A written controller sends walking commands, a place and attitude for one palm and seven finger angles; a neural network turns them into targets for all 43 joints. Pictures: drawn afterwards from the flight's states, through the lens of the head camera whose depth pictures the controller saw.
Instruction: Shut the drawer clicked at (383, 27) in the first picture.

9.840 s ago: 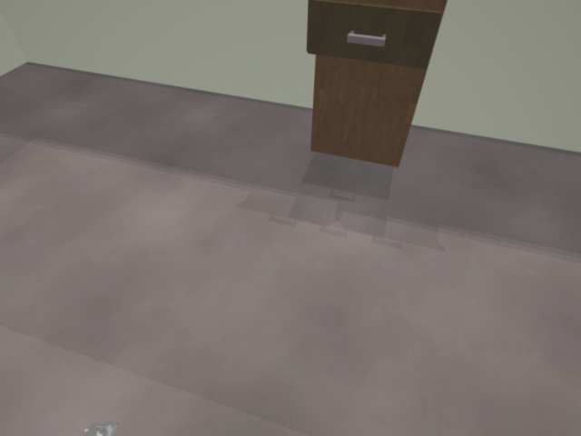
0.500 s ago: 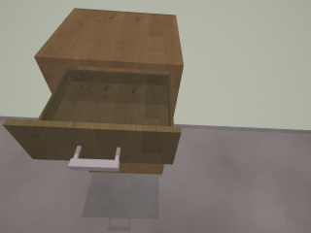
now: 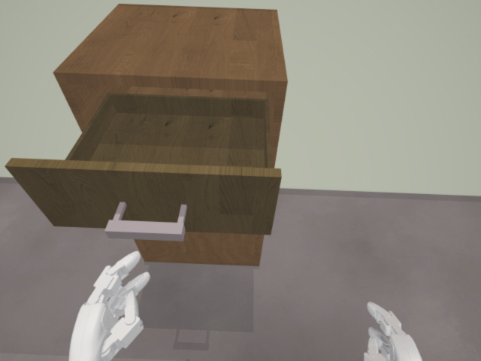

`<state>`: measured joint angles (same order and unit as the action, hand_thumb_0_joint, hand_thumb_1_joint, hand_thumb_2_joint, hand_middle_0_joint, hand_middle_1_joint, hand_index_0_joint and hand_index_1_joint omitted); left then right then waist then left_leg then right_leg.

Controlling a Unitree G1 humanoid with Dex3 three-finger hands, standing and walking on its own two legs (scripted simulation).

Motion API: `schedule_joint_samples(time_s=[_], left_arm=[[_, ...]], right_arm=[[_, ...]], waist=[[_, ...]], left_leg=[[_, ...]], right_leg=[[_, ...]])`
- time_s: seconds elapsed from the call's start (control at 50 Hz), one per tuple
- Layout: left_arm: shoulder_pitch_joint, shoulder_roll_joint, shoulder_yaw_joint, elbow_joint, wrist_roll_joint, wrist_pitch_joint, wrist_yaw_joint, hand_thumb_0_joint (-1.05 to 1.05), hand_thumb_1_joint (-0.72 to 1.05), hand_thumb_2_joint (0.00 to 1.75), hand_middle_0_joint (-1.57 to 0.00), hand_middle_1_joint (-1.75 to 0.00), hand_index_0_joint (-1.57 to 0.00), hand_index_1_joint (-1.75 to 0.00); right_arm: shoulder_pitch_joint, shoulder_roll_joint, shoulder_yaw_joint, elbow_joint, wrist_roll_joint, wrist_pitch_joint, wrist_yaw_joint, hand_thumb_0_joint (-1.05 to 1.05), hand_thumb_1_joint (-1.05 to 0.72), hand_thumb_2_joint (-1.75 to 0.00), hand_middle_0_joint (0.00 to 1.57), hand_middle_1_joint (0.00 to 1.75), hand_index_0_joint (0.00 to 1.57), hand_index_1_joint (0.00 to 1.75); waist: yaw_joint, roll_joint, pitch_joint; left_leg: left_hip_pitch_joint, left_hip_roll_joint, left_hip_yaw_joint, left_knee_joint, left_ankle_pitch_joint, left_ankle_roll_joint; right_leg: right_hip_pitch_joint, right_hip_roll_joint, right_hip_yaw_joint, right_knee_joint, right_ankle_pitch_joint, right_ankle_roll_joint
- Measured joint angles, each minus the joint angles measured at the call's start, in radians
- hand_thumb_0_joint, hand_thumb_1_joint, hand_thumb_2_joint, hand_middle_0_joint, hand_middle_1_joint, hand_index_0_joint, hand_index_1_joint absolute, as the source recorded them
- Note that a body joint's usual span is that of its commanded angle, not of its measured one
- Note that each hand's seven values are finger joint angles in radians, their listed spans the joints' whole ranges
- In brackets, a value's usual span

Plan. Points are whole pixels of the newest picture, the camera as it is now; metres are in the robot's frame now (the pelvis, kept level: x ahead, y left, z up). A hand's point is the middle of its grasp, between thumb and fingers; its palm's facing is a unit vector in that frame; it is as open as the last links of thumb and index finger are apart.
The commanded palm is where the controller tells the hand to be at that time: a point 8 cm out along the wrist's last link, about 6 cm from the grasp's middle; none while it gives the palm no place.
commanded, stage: raise the hand and make a fist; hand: left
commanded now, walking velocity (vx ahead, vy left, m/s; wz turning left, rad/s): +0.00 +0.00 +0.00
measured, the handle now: (149, 219) +0.35 +0.18 +0.04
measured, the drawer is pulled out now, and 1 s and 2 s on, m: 0.25 0.25 0.25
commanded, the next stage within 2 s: bring the fist close to the handle in 1.60 s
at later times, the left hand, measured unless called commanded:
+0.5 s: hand (134, 329) +0.17 +0.15 +0.05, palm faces +0.03 -1.00 -0.07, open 4.0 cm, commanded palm +0.12 +0.20 +0.06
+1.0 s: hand (125, 324) +0.16 +0.15 +0.10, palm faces +0.01 -1.00 -0.05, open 3.1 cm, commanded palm +0.11 +0.20 +0.12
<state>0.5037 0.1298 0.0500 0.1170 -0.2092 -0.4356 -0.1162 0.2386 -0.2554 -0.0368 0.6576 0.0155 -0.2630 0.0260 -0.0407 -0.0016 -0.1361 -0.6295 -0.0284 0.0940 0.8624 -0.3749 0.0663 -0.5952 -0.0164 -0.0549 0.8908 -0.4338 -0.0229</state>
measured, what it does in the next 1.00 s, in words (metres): stands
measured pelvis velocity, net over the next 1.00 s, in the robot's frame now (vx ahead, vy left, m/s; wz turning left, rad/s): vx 0.02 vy -0.01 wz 0.03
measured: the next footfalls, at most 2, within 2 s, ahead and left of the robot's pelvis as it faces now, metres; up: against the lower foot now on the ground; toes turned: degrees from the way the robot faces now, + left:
none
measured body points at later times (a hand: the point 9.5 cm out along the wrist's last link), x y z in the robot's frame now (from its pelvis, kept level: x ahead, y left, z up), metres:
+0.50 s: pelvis +0.01 -0.04 -0.01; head +0.04 -0.05 +0.44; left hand +0.16 +0.20 +0.06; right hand +0.20 -0.26 -0.09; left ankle +0.04 +0.07 -0.69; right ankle +0.01 -0.11 -0.69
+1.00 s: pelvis +0.02 -0.01 +0.00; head +0.02 -0.02 +0.45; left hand +0.15 +0.20 +0.11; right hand +0.23 -0.21 -0.04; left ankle +0.04 +0.07 -0.69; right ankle +0.01 -0.10 -0.69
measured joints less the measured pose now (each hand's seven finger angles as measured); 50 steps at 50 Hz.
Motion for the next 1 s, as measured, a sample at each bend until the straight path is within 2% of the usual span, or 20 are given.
schedule_joint_samples(time_s=[0.04, 0.08, 0.18, 0.24, 0.34, 0.42, 0.52, 0.6, 0.68, 0.78, 1.0], left_arm=[[0.040, 0.010, -0.016, -0.033, 0.016, -0.086, -0.061, 0.01, 0.92, 0.89, -0.37, -0.48, -0.32, -0.47], [0.084, 0.025, -0.025, -0.096, 0.024, -0.118, -0.082, 0.01, 0.91, 0.89, -0.41, -0.53, -0.37, -0.52], [0.127, 0.056, 0.001, -0.228, -0.006, -0.065, -0.063, 0.02, 0.90, 0.89, -0.51, -0.63, -0.50, -0.63], [0.111, 0.072, 0.025, -0.264, -0.025, -0.024, -0.082, 0.02, 0.90, 0.90, -0.57, -0.70, -0.56, -0.70], [0.085, 0.095, 0.050, -0.280, -0.047, 0.051, -0.158, 0.02, 0.90, 0.90, -0.67, -0.80, -0.67, -0.81], [0.101, 0.099, 0.082, -0.279, -0.067, 0.097, -0.177, 0.02, 0.89, 0.90, -0.75, -0.89, -0.75, -0.90], [0.160, 0.094, 0.117, -0.302, -0.086, 0.083, -0.174, 0.02, 0.90, 0.90, -0.84, -1.00, -0.85, -1.00], [0.207, 0.085, 0.107, -0.334, -0.092, 0.052, -0.180, 0.02, 0.90, 0.90, -0.92, -1.08, -0.93, -1.09], [0.234, 0.082, 0.077, -0.367, -0.083, 0.043, -0.172, 0.02, 0.90, 0.90, -1.00, -1.17, -1.01, -1.18], [0.250, 0.082, 0.047, -0.424, -0.064, 0.057, -0.137, 0.02, 0.90, 0.90, -1.10, -1.28, -1.11, -1.29], [0.253, 0.079, 0.001, -0.544, -0.030, 0.173, -0.086, 0.02, 0.90, 0.90, -1.31, -1.51, -1.32, -1.51]], right_arm=[[-0.031, -0.003, -0.016, -0.057, -0.004, 0.000, 0.007, 0.02, -0.91, -0.90, 0.20, 0.30, 0.20, 0.30], [-0.060, -0.006, -0.024, -0.101, -0.003, 0.007, 0.006, 0.02, -0.91, -0.90, 0.20, 0.30, 0.20, 0.30], [-0.103, 0.006, 0.000, -0.168, 0.015, 0.045, -0.025, 0.01, -0.91, -0.90, 0.20, 0.30, 0.19, 0.30], [-0.097, 0.031, 0.032, -0.180, 0.022, 0.056, -0.040, 0.01, -0.90, -0.90, 0.20, 0.30, 0.20, 0.30], [-0.062, 0.073, 0.073, -0.160, 0.030, 0.066, -0.053, 0.01, -0.90, -0.90, 0.20, 0.30, 0.20, 0.30], [-0.025, 0.083, 0.073, -0.127, 0.034, 0.076, -0.061, 0.02, -0.90, -0.90, 0.21, 0.30, 0.20, 0.30], [0.017, 0.055, 0.041, -0.095, 0.039, 0.069, -0.066, 0.02, -0.90, -0.90, 0.21, 0.30, 0.20, 0.30], [0.030, 0.022, 0.014, -0.086, 0.046, 0.049, -0.069, 0.02, -0.90, -0.90, 0.20, 0.30, 0.20, 0.30], [0.025, 0.005, -0.003, -0.094, 0.049, 0.030, -0.070, 0.02, -0.90, -0.90, 0.20, 0.30, 0.20, 0.30], [0.004, 0.015, 0.001, -0.119, 0.050, 0.019, -0.065, 0.02, -0.90, -0.90, 0.20, 0.30, 0.19, 0.30], [-0.019, 0.061, 0.065, -0.165, 0.048, 0.024, -0.042, 0.02, -0.90, -0.90, 0.20, 0.30, 0.20, 0.30]], waist=[[0.022, -0.016, -0.011], [0.041, -0.022, -0.013], [0.075, 0.001, 0.001], [0.085, 0.017, -0.001], [0.072, 0.033, -0.002], [0.053, 0.036, 0.001], [0.042, 0.032, 0.006], [0.040, 0.032, 0.012], [0.041, 0.032, 0.018], [0.046, 0.033, 0.015], [0.064, 0.050, 0.002]], left_leg=[[-0.089, 0.014, -0.008, 0.101, -0.039, 0.003], [-0.149, 0.024, -0.022, 0.179, -0.068, -0.004], [-0.198, 0.033, -0.074, 0.258, -0.101, -0.029], [-0.197, 0.039, -0.096, 0.253, -0.099, -0.040], [-0.160, 0.046, -0.104, 0.205, -0.086, -0.054], [-0.113, 0.046, -0.092, 0.153, -0.074, -0.057], [-0.068, 0.042, -0.078, 0.104, -0.063, -0.055], [-0.048, 0.038, -0.073, 0.086, -0.059, -0.049], [-0.036, 0.035, -0.070, 0.077, -0.056, -0.041], [-0.017, 0.032, -0.065, 0.068, -0.055, -0.032], [0.045, 0.023, -0.063, 0.038, -0.052, -0.015]], right_leg=[[-0.083, 0.009, -0.010, 0.091, -0.036, -0.011], [-0.132, 0.016, -0.026, 0.158, -0.071, -0.026], [-0.153, 0.025, -0.078, 0.208, -0.102, -0.047], [-0.142, 0.034, -0.098, 0.189, -0.099, -0.055], [-0.105, 0.045, -0.103, 0.137, -0.084, -0.060], [-0.067, 0.047, -0.089, 0.094, -0.072, -0.058], [-0.031, 0.044, -0.074, 0.057, -0.063, -0.051], [-0.012, 0.041, -0.069, 0.038, -0.057, -0.046], [0.002, 0.039, -0.065, 0.026, -0.051, -0.043], [0.022, 0.037, -0.060, 0.013, -0.044, -0.036], [0.091, 0.031, -0.057, -0.032, -0.031, -0.019]])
